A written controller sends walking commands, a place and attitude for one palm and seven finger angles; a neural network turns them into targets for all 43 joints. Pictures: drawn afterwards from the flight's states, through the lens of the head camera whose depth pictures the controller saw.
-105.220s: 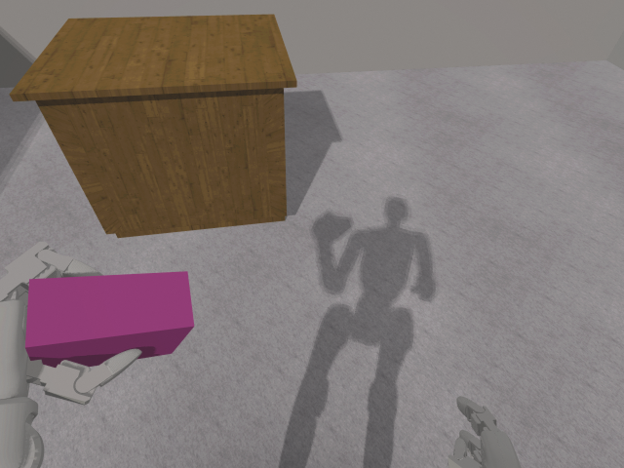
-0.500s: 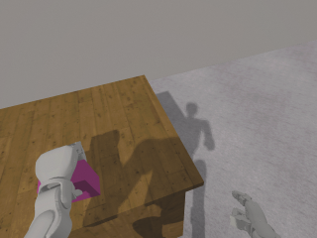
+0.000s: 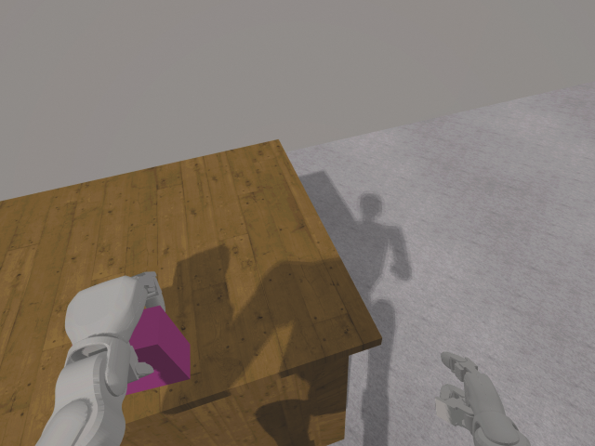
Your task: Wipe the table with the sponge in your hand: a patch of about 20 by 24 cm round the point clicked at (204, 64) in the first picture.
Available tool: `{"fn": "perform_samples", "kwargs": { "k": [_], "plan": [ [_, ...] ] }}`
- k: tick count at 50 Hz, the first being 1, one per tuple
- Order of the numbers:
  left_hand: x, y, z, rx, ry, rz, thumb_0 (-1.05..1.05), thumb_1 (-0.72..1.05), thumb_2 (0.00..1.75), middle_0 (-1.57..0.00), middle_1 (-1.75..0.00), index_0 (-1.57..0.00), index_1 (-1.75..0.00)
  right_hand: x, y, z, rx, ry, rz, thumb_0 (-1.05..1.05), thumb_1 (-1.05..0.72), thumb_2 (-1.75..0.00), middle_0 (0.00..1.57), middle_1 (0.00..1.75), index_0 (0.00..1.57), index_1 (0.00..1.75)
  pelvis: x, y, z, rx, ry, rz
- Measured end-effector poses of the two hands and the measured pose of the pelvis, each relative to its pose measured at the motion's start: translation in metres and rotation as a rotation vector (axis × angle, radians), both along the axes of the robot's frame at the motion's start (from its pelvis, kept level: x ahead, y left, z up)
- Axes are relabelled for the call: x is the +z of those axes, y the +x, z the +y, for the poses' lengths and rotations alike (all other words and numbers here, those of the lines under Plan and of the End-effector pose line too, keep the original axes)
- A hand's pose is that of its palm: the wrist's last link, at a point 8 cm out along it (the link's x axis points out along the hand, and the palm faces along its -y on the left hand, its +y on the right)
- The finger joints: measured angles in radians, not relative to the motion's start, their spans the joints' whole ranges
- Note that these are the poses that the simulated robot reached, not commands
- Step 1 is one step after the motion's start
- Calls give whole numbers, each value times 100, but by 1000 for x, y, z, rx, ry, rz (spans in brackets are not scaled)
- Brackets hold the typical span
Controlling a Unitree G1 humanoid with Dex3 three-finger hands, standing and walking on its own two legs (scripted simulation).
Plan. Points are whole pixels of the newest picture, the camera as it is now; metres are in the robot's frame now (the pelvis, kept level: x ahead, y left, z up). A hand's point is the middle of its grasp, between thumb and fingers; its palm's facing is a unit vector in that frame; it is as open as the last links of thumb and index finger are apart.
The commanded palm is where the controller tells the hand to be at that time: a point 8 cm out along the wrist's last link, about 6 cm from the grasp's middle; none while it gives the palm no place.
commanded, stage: lift the sponge slowly off the table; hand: left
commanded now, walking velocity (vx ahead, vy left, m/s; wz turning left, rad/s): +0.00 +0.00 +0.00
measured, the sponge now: (143, 359) +0.22 +0.27 -0.01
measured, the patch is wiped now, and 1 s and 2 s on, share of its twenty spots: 1.00 1.00 1.00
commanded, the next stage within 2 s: bring the sponge back beside the body in 1.38 s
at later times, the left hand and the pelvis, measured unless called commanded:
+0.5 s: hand (124, 310) +0.23 +0.26 +0.10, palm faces +0.02 -0.11 -0.99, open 9.7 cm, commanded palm +0.21 +0.27 +0.17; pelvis -0.02 -0.01 +0.00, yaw +1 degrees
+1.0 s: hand (105, 294) +0.23 +0.27 +0.13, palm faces +0.10 -0.11 -0.99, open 9.7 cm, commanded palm +0.20 +0.27 +0.21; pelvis -0.01 +0.00 +0.00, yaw +0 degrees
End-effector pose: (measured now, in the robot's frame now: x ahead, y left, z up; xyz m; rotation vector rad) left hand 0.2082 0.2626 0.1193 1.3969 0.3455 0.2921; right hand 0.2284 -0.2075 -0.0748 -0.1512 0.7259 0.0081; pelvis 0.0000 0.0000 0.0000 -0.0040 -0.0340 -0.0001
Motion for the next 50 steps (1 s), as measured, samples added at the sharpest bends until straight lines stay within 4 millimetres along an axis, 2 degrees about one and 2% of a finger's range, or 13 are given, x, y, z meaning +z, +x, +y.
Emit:
{"fn": "perform_samples", "kwargs": {
  "k": [8, 16, 23, 36, 43, 50],
  "plan": [
    [15, -6, -6, -21, 17, -47, 0, -54, 103, -77, -143, -84, -140, 5, 3, 4, 19, 3, -24, 1, -91, -90, 20, 29, 20, 30, 1, -6, -2, 5, 1, -18],
    [26, -5, -4, 3, 30, -46, -1, -54, 103, -77, -143, -84, -140, 10, 2, 7, 30, 12, -43, 1, -90, -90, 20, 29, 20, 30, 2, -14, -5, 7, 5, -29],
    [33, 2, -3, -11, 38, -32, -1, -54, 103, -77, -143, -84, -140, 11, -4, 1, 22, -1, -50, 1, -90, -90, 20, 29, 20, 30, 3, -19, -8, 10, 5, -31],
    [49, 12, 0, -25, 51, -60, -1, -54, 103, -77, -143, -84, -140, 0, -18, -13, -11, -13, -9, 1, -90, -90, 20, 29, 20, 30, 3, -18, -8, 5, 6, -24],
    [56, 11, 4, -18, 47, -70, -1, -54, 103, -77, -143, -84, -141, 1, -14, -11, -10, -8, -15, 1, -91, -90, 20, 29, 20, 30, 3, -15, -7, 3, 6, -21],
    [67, 1, 7, -16, 41, -101, -1, -54, 103, -77, -143, -84, -141, 7, -4, -3, 12, -1, -46, 1, -91, -90, 20, 29, 20, 30, 2, -14, -4, 5, 4, -23]
  ]
}}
